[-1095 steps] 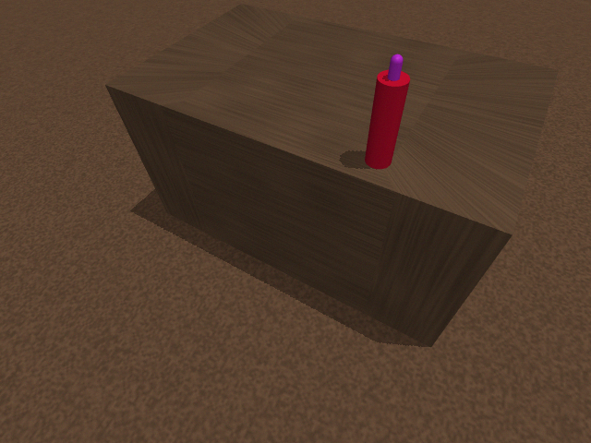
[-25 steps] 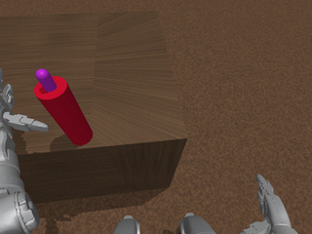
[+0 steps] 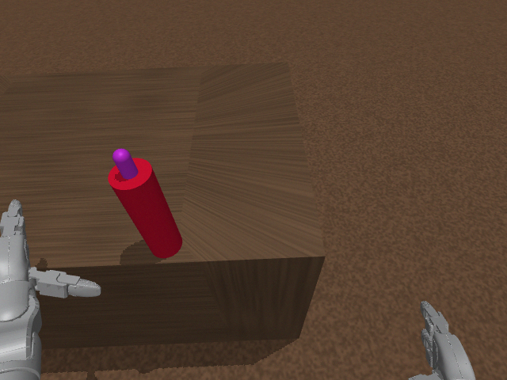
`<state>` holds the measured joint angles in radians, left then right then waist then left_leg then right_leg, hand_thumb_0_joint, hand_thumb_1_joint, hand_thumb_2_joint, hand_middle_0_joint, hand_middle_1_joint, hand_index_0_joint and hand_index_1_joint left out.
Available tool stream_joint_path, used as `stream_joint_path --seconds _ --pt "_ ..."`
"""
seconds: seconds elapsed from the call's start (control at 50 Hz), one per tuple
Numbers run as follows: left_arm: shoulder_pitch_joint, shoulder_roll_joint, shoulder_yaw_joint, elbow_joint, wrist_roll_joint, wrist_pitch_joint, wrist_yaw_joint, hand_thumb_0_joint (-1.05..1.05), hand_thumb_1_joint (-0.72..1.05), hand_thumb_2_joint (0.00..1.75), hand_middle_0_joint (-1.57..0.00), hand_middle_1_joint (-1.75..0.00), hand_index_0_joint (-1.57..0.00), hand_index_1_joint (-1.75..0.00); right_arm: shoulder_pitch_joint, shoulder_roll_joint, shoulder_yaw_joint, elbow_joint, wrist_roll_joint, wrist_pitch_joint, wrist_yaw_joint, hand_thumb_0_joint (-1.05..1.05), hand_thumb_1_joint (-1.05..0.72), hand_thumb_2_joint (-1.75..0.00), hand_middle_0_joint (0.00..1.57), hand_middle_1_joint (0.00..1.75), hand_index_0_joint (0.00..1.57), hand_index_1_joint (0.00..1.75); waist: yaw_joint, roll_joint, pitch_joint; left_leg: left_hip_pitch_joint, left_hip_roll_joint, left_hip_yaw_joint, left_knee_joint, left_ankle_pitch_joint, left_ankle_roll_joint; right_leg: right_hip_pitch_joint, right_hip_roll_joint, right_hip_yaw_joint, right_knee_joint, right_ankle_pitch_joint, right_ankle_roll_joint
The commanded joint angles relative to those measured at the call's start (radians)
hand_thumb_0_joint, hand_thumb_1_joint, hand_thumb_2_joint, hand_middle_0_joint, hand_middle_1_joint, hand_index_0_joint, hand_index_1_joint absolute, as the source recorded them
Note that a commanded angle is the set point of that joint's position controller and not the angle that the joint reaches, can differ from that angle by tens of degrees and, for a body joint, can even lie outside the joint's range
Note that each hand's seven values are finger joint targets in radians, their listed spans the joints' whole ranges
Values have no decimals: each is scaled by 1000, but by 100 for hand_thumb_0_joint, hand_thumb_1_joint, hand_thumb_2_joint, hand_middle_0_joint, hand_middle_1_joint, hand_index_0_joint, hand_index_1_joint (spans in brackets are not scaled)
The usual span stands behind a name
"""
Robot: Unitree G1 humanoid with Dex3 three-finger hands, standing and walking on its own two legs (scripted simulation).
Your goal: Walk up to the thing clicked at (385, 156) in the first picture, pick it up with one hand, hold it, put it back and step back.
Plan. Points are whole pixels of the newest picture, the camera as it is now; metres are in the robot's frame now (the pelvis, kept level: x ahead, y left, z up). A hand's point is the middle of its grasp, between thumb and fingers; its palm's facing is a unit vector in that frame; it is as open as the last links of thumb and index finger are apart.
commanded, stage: sink last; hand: left
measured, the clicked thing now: (147, 206) +0.38 +0.22 +0.04
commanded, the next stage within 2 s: home in 0.64 s
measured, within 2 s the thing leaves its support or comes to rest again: neither
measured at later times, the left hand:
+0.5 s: hand (93, 339) +0.16 +0.22 +0.09, palm faces +0.32 -0.86 -0.39, open 17.3 cm
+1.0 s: hand (101, 358) +0.15 +0.25 -0.01, palm faces +0.33 -0.87 -0.37, open 17.4 cm
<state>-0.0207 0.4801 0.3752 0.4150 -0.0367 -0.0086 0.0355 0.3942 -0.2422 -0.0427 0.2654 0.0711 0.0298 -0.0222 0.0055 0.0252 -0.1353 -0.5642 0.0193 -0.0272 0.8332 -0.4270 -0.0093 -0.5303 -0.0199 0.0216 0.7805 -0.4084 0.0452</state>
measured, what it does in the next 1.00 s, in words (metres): stands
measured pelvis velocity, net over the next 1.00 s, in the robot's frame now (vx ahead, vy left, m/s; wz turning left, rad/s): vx -0.02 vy -0.02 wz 0.02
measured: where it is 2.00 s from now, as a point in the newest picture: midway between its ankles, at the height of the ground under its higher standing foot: outside the picture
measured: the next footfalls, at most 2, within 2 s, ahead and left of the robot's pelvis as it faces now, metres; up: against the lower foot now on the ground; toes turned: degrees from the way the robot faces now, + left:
none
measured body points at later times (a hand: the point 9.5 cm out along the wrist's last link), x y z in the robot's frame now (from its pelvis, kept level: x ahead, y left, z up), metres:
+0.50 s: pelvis -0.01 -0.03 -0.01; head -0.02 -0.05 +0.44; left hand +0.13 +0.26 +0.11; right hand +0.15 -0.29 -0.04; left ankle -0.01 +0.12 -0.70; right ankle -0.01 -0.15 -0.70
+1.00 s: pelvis -0.02 -0.02 -0.02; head +0.01 -0.02 +0.43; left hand +0.13 +0.30 +0.02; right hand +0.15 -0.26 -0.05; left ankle -0.01 +0.12 -0.70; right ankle -0.01 -0.15 -0.70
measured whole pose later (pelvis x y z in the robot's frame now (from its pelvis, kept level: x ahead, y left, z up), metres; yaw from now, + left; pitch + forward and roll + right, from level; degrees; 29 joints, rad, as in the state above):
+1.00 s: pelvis -0.02 -0.02 -0.02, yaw +1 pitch +8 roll +0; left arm 0.49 0.28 0.26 -0.02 -0.05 -0.05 0.06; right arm 0.45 -0.19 -0.05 0.14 0.05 0.00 -0.09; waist 0.03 0.00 -0.11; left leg -0.62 0.01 -0.04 0.93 -0.45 -0.03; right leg -0.61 -0.03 0.02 0.94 -0.47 0.03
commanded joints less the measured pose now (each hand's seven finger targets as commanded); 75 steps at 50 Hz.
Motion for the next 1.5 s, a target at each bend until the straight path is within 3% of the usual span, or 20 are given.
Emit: stream_joint_path --seconds 0.0,0.08,0.16,0.2,0.26,0.28,0.4,0.44,0.52,0.6,0.72,0.82,0.92,1.06,1.1,1.16,1.24,1.32,1.4,1.48 --pt "32 211 69 -533 -31 -47 39 0 -50 1 -4 -2 -4 -2 0 -183 -138 -207 5 -56 -34 0 57 -4 6 5 5 5 3 58 -121 178 -5 33 -155 326 -13 87 31 -79 -82 256 -50" --pt "251 105 33 -749 -40 -45 41 0 -49 1 -3 -2 -3 -2 35 -133 -138 -207 4 -45 -39 0 58 -4 6 5 5 5 16 69 -82 158 -16 52 -145 300 -7 76 23 -71 -74 256 -47" --pt "409 17 -33 -896 -43 -44 27 0 -50 2 -4 -3 -4 -3 33 -61 -77 -230 1 -54 -28 0 57 -4 6 5 5 5 25 73 -38 121 -20 53 -129 288 -5 59 21 -72 -58 242 -46" --pt "484 6 -35 -933 -45 -47 25 0 -50 2 -4 -4 -4 -3 -5 -127 -154 -295 -1 -60 -42 0 57 -4 6 5 5 5 13 13 -56 117 -23 58 -117 237 5 51 20 -68 -66 213 -39" --pt "558 8 -16 -1032 -49 -49 21 0 -51 2 -4 -4 -4 -4 44 -112 -153 -304 -5 -68 -42 0 56 -5 6 5 5 5 23 31 -54 103 -28 59 -100 218 6 43 18 -68 -59 197 -37" --pt "540 10 -11 -1046 -49 -50 22 0 -51 2 -4 -4 -5 -4 47 -136 -187 -303 -7 -69 -49 0 55 -5 6 5 5 5 8 22 -59 109 -28 60 -94 209 8 32 18 -62 -60 195 -37" --pt "561 -20 -4 -965 -52 -43 9 0 -50 3 -4 -5 -5 -5 67 -116 -193 -294 -14 -81 -58 0 55 -5 6 5 5 5 7 -81 45 41 -38 62 -79 82 22 -17 3 -46 -97 75 -21" --pt "581 -14 9 -938 -50 -53 4 0 -49 3 -3 -5 -4 -4 75 -78 -152 -308 -14 -79 -49 0 58 -4 5 5 5 5 31 -78 51 19 -43 66 -78 62 21 -19 0 -41 -100 35 -24" --pt "557 10 54 -857 -53 -75 0 0 -50 3 -4 -5 -4 -4 71 -82 -152 -320 -16 -80 -45 0 56 -4 5 5 5 5 34 -82 71 -19 -47 71 -62 28 22 -38 -11 -8 -109 -29 -20" --pt "535 53 113 -765 -50 -94 6 0 -53 4 -5 -5 -5 -5 56 -116 -176 -337 -20 -80 -49 0 54 -5 6 5 5 5 41 -81 35 -21 -45 69 -52 49 22 -27 -12 0 -91 -11 -22" --pt "488 68 114 -714 -40 -103 26 0 -58 5 -7 -6 -7 -7 75 -120 -177 -317 -23 -82 -64 0 48 -7 6 5 5 5 35 -8 -37 0 -46 69 -52 86 20 -20 -2 -15 -51 50 -33" --pt "496 27 62 -658 -30 -98 38 0 -56 6 -5 -6 -5 -6 45 -76 -118 -286 -26 -97 -66 0 8 -39 11 15 11 15 36 6 -40 -3 -41 60 -55 129 20 -17 10 -37 -18 103 -38" --pt "493 -77 -76 -608 -19 -101 30 0 -55 6 -5 -6 -5 -6 -14 -16 -7 -340 -30 -99 -64 0 -21 -52 13 19 13 19 28 -27 -34 -12 -34 52 -57 136 20 -23 16 -50 -5 104 -38" --pt "503 -132 -196 -582 -5 -47 24 0 -54 7 -5 -6 -5 -6 89 -112 -99 -314 -40 -82 -70 0 -71 -81 18 27 18 27 -15 24 -71 25 -17 34 -50 227 1 -66 30 -69 56 177 -49" --pt "489 -142 -221 -582 -2 -30 25 0 -55 6 -5 -5 -5 -5 76 -103 -89 -325 -39 -75 -67 0 -86 -89 20 30 20 30 -13 13 -59 11 -18 35 -42 206 1 -80 30 -69 53 161 -49" --pt "463 -147 -245 -589 2 -11 29 0 -57 5 -5 -5 -5 -5 54 -60 -35 -356 -37 -74 -60 0 -90 -90 20 30 20 30 -4 14 -61 -11 -19 36 -32 162 4 -71 23 -62 50 126 -49" --pt "482 -170 -290 -582 4 2 36 0 -57 4 -5 -5 -5 -5 44 -33 6 -397 -42 -59 -59 0 -90 -90 20 30 20 30 20 48 -118 -15 -18 35 -14 234 -4 -47 19 -59 81 175 -54" --pt "491 -163 -286 -580 4 11 46 0 -57 4 -5 -5 -5 -5 46 -41 -9 -417 -47 -41 -63 0 -90 -90 20 30 20 30 15 23 -113 -38 -22 47 -5 173 3 -49 18 -50 66 140 -50" --pt "530 -194 -320 -573 5 25 42 0 -61 2 -4 -4 -4 -4 73 -64 -33 -433 -47 -31 -64 0 -90 -90 20 30 20 30 -1 7 -130 -18 -15 41 8 236 1 -63 25 -58 85 191 -51" --pt "496 -193 -322 -579 5 34 40 0 -59 3 -5 -5 -4 -5 91 -54 -25 -424 -42 -22 -61 0 -90 -90 20 30 20 30 -8 -26 -76 -52 -16 45 6 158 8 -92 23 -57 67 130 -46"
